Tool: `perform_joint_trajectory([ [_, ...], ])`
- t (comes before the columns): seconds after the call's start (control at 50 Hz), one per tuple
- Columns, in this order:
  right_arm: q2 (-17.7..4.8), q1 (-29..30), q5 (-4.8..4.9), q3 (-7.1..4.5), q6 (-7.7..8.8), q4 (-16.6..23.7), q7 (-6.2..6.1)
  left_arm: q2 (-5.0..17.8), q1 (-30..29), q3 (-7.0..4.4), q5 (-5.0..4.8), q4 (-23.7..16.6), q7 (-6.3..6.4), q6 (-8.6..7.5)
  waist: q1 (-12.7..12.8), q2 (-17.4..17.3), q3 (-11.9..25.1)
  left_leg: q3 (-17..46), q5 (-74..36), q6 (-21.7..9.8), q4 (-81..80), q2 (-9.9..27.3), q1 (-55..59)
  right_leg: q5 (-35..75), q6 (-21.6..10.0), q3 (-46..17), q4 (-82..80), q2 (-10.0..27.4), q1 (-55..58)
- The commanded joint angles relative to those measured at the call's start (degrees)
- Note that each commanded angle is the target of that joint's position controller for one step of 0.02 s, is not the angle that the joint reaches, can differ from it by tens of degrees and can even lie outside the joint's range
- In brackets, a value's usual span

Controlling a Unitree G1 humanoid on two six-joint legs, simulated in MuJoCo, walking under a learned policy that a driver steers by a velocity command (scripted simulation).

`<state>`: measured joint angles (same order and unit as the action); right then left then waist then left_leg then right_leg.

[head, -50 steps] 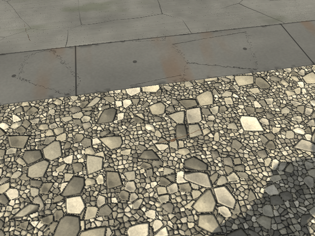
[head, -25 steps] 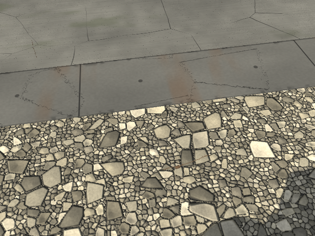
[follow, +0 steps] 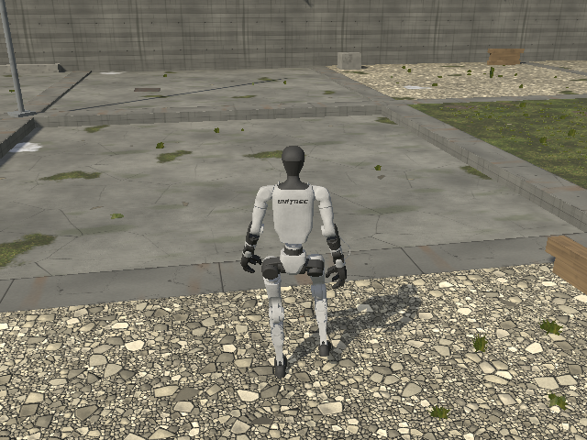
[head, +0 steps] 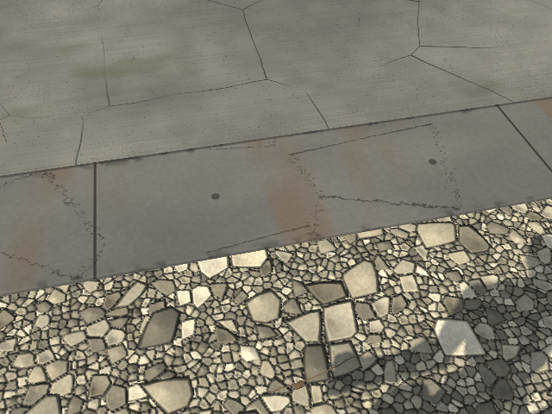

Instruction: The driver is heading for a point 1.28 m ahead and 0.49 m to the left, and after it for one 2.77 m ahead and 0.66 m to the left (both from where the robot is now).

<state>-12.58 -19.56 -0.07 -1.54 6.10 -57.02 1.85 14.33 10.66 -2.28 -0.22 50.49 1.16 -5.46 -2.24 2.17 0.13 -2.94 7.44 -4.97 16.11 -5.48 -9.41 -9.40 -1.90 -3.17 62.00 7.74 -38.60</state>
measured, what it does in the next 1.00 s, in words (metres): walks ahead, turning left: right foot, then left foot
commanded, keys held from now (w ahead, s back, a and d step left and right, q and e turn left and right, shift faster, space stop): w+q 1.00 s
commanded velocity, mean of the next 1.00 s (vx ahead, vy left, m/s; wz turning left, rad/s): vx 0.50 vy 0.00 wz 0.51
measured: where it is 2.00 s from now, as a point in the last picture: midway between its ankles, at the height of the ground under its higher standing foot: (127, 287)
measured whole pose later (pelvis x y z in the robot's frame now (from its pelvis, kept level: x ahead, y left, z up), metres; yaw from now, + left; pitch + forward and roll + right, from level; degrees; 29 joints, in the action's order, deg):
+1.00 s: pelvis +0.48 +0.10 +0.00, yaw +34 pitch +2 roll +0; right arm -14.9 -16.8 0.6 -4.4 3.2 -42.1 1.6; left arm 16.7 7.8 -3.5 0.3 44.2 0.3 -6.7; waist -1.3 1.7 -2.3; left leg 1.3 9.5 -5.9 23.5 -6.5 -15.5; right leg -17.1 0.9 -3.3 63.7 6.3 -34.2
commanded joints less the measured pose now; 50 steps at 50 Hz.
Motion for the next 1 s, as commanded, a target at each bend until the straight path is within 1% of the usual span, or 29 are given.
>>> perform_joint_trajectory([
  [0.02, -8.37, 1.92, 0.28, -1.51, 0.65, 3.92, -1.38, 2.64, -0.51, -0.72, 0.57, -3.33, 0.29, -0.41, 2.3, -3.69, -3.71, 13.57, -2.84, -9.77, -10.77, 15.11, -6.32, 9.35, 1.76, -0.07, -11.81, 0.46, 0.19],
  [0.08, -9.66, -1.47, 0.98, -1.94, 0.05, 3.7, -2.15, 2.11, -7.42, -0.46, -0.15, -4.95, -0.31, -0.95, -0.05, -4.74, -3.22, 12.48, -3.02, -7.93, -9.07, 14.04, -4.43, 14.64, 2.92, 1.05, -24.34, -2.77, 4.4],
  [0.16, -9.72, -4.99, 1.74, -2.3, -0.85, 3.22, -2.58, 3.33, -13.13, -0.45, -0.95, -7.13, -1.45, -1.7, -1.59, -5.99, -3.59, 16.39, 1.0, -7.26, -4.53, 16.02, 0.42, 12.11, 3.27, 0.09, -32.3, -4.52, 7.48],
  [0.2, -10.29, -4.55, 1.69, -2.76, -1.39, 3.6, -2.92, 5.26, -11.74, -1.06, -1.05, -7.26, -1.79, -2.34, -0.05, -6.95, -2.82, 19.07, 2.07, -6.31, -1.25, 17.21, 2.4, 8.15, 2.51, -0.38, -35.21, -5.02, 11.37],
  [0.24, -9.26, -3.13, 1.36, -2.6, -1.87, 4.59, -2.98, 7.92, -3.0, -2.5, -0.88, -5.11, -1.46, -2.88, 4.61, -7.38, 1.23, 18.95, -3.56, -4.37, 7.55, 14.46, 1.07, 3.21, 0.5, 0.86, -37.81, -5.79, 23.47],
  [0.26, -6.33, -1.3, 0.72, -1.6, -1.72, 6.4, -2.71, 11.43, 6.79, -3.67, -0.02, -3.5, -1.03, -3.27, 8.94, -3.58, 9.05, 15.67, -1.97, -2.41, 22.61, 10.16, -5.77, 2.18, -2.93, -5.36, -36.75, 1.29, 38.33],
  [0.28, -0.51, -6.22, 1.21, -0.03, -0.71, 8.37, -2.48, 17.22, 14.1, -5.29, 0.75, -2.55, -0.81, -2.64, 8.35, 11.67, 17.88, 6.88, 13.6, 1.78, 43.04, 1.47, -26.78, -4.27, -10.74, -26.28, -39.49, 14.92, 60.42],
  [0.3, -3.65, -7.33, 2.4, -0.5, -0.06, 8.71, -2.44, 13.18, 14.25, -4.27, 0.96, -2.55, -1.05, -2.47, 7.74, 15.9, 19.83, 10.89, 24.8, 1.76, 54.88, 3.35, -35.35, -11.01, -13.07, -39.37, -44.36, 18.29, 61.08],
  [0.32, -8.98, -4.14, 3.06, -1.93, -0.11, 9.0, -2.53, 8.17, 9.94, -2.91, 0.74, -3.93, -1.09, -2.57, 7.38, 8.98, 12.48, 12.66, 20.43, 1.2, 58.89, 6.25, -37.9, -10.83, -10.6, -31.61, -44.88, 16.47, 53.94],
  [0.34, -9.06, -1.45, 2.76, -2.25, -0.59, 9.41, -2.68, 6.31, 5.92, -2.21, 0.49, -4.66, -1.21, -2.35, 6.0, 4.18, 8.03, 11.07, 15.42, 1.41, 58.7, 8.82, -36.3, -6.23, -8.7, -22.77, -45.77, 13.98, 46.32],
  [0.36, -8.15, 0.12, 2.11, -2.44, -1.04, 9.9, -2.73, 4.9, 2.74, -1.79, 0.29, -4.63, -1.41, -2.1, 4.66, 2.2, 4.2, 10.55, 11.75, 1.82, 55.94, 10.32, -34.49, -2.23, -7.83, -16.88, -48.02, 11.21, 39.9],
  [0.4, -5.98, -0.05, 1.86, -2.74, -2.4, 10.49, -2.31, 4.18, 0.96, -1.64, 0.66, -3.87, -1.53, -2.09, 2.52, 4.16, 0.87, 9.56, 7.94, 2.28, 52.72, 12.5, -30.12, 2.73, -6.88, -8.56, -51.57, 8.1, 32.81],
  [0.44, -4.32, 0.49, 1.88, -2.61, -3.32, 11.64, -1.99, 5.56, 1.99, -2.26, 0.81, -2.81, -1.41, -2.38, 1.94, 3.12, -0.42, 8.82, 5.53, 2.87, 51.52, 12.94, -30.5, 8.85, -8.17, -3.64, -53.21, 8.02, 31.06],
  [0.5, -4.55, 4.66, 1.57, -2.84, -3.71, 14.0, -1.81, 6.82, 3.39, -2.9, 0.93, -1.59, -0.92, -2.23, 2.41, 1.14, -1.42, 9.33, 0.03, 3.56, 45.14, 12.81, -34.16, 15.04, -8.47, 1.87, -53.66, 7.95, 32.91],
  [0.56, -4.04, 9.57, 1.46, -2.61, -3.46, 15.96, -0.81, 8.17, 3.88, -3.24, 0.86, -1.32, -0.44, -1.71, 3.63, 1.17, -2.21, 7.36, -7.59, 3.34, 35.15, 12.49, -33.11, 15.03, -7.47, 7.04, -54.04, 7.23, 34.03],
  [0.64, -3.53, 17.89, 1.37, -2.14, -3.38, 19.54, 0.7, 9.76, 7.01, -3.66, 0.08, -0.36, -0.07, -0.79, 6.42, 0.66, -4.81, 3.33, -9.26, 2.32, 26.43, 11.85, -32.94, 13.73, -6.75, 10.8, -53.45, 8.56, 38.07],
  [0.7, -4.16, 20.98, 1.56, -2.29, -3.49, 21.93, 1.65, 10.9, 8.2, -4.06, -0.71, 0.31, -0.13, 0.29, 6.46, 1.2, -5.64, 0.81, -3.56, 0.51, 22.86, 10.75, -32.26, 18.42, -5.5, 12.81, -50.31, 10.0, 42.89],
  [0.74, -5.75, 19.16, 1.45, -3.11, -3.73, 22.58, 1.91, 12.65, 7.21, -4.5, -1.04, -0.07, 0.06, 0.95, 4.14, 3.12, -3.11, -2.57, 2.16, -1.61, 21.83, 7.39, -25.46, 35.67, -4.41, 14.87, -43.91, 9.97, 43.85],
  [0.76, -7.28, 15.23, 1.47, -4.0, -3.9, 21.96, 1.83, 13.52, 6.73, -4.73, -1.18, -0.3, 0.23, 1.39, 1.57, 4.07, -0.31, -4.27, 4.67, -2.91, 21.52, 4.87, -19.41, 45.07, -3.86, 15.82, -37.33, 9.55, 43.73],
  [0.78, -9.66, 6.76, 1.63, -5.54, -3.94, 19.78, 1.55, 13.82, 5.54, -4.73, -1.41, -0.67, 0.38, 1.89, -3.39, 3.24, 4.04, -5.51, 2.28, -4.83, 17.64, 1.86, -7.99, 49.09, -2.59, 17.4, -26.15, 7.77, 40.96],
  [0.8, -14.09, -3.48, 1.59, -7.77, -4.31, 16.89, 0.41, 12.79, 5.79, -4.25, -0.8, -1.54, 0.6, 1.72, -7.83, -0.42, 9.31, 0.39, 0.14, -7.42, 15.75, 3.3, 10.13, 37.85, 0.05, 17.55, -10.07, 5.49, 28.54],
  [0.82, -21.11, -3.69, 1.88, -8.84, -4.22, 16.63, -0.49, 3.99, 9.85, -1.64, 1.6, -4.82, -0.15, 0.39, -1.84, -16.78, 12.2, 30.39, 4.61, -15.88, 12.13, 19.02, 28.7, -16.79, 3.4, 15.16, 11.02, -4.49, 1.85],
  [0.84, -19.03, -5.69, 1.05, -7.69, -3.22, 18.7, -0.26, 6.2, 6.79, -1.41, -0.48, -6.5, -0.97, -2.48, -3.72, -13.6, 22.68, 52.42, 12.81, -21.44, 1.57, 25.73, 33.56, -25.43, 2.98, -0.1, 20.4, -8.75, -5.77],
  [0.86, -14.85, -4.41, 0.54, -6.52, -2.46, 17.91, 0.07, 9.23, 0.25, -2.27, -2.65, -8.41, -1.42, -3.68, -5.05, -8.97, 15.46, 44.63, 8.99, -17.67, 0.16, 23.99, 30.25, -19.83, 1.58, -2.08, 20.53, -5.9, -11.69],
  [0.88, -12.56, -1.13, 1.08, -5.85, -2.06, 18.16, 0.09, 8.67, -0.47, -1.94, -2.23, -8.59, -1.26, -4.16, -2.78, -5.95, 10.05, 36.36, 4.61, -15.3, 0.65, 21.58, 21.86, -14.61, 0.47, -1.71, 15.83, -3.41, -10.58],
  [0.9, -10.59, 3.94, 1.19, -5.17, -1.98, 19.24, 0.09, 8.75, 0.09, -2.22, -0.74, -7.67, -0.74, -4.0, 0.19, -2.26, 6.62, 30.31, -0.75, -13.26, 0.4, 19.04, 12.61, -11.15, 0.71, -1.75, 10.81, -1.23, -5.96],
  [0.92, -8.66, 6.94, 0.69, -4.4, -1.96, 20.2, 0.0, 9.21, 1.41, -2.79, 0.09, -7.28, -0.55, -3.15, 2.43, -2.13, 4.84, 26.18, -5.15, -11.83, -1.09, 16.91, 6.4, -8.7, 0.82, -1.99, 7.47, 0.22, -1.53],
  [0.94, -9.28, 7.76, 0.27, -4.49, -1.85, 20.68, -0.16, 9.19, 2.35, -2.98, 0.29, -7.78, -0.72, -2.27, 3.74, -4.28, 4.45, 25.86, -8.17, -12.73, -2.27, 16.79, 2.22, -8.01, 1.61, -2.09, 5.68, 0.33, 1.41],
  [1.0, -10.72, 5.98, 0.79, -4.88, -1.4, 20.0, -1.13, 7.03, -0.06, -2.66, 1.26, -9.38, -0.56, -0.86, 3.92, -3.02, 2.43, 20.38, -14.07, -12.69, -3.73, 14.18, -3.46, -3.48, 4.06, -0.35, -2.51, -0.73, 2.55],
])
Keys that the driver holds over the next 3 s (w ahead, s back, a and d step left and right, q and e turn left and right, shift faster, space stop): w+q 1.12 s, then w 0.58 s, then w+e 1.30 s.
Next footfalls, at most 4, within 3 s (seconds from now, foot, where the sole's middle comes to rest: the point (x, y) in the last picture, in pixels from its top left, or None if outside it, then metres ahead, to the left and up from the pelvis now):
0.26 right None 0.32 -0.15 -0.78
0.80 left None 0.50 0.19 -0.78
1.30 right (204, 300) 0.85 0.19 -0.78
1.82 left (74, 298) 0.86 0.55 -0.78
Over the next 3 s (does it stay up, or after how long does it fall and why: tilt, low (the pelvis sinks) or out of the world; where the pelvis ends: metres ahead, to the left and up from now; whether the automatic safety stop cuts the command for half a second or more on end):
stays up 1.33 0.65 -0.04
